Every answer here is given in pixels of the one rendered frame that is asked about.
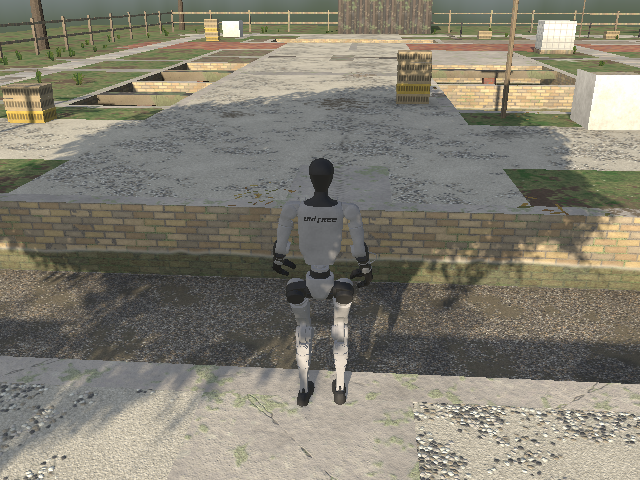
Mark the robot left upper arm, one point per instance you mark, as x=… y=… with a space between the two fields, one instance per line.
x=289 y=211

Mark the robot right hand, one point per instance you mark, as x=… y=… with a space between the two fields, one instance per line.
x=358 y=273

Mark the robot right forearm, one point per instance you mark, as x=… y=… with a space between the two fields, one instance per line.
x=364 y=262

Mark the robot right upper arm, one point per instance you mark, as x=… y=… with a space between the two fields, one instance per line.
x=352 y=212

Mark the robot left hand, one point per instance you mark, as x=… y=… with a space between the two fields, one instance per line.
x=279 y=270

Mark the robot left forearm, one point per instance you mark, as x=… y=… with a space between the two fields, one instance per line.
x=278 y=258

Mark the left robot thigh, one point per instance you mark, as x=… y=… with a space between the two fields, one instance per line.
x=296 y=296

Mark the robot thigh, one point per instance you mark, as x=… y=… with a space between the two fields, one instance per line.
x=296 y=296
x=342 y=300

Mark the right robot thigh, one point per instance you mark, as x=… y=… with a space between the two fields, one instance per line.
x=342 y=300

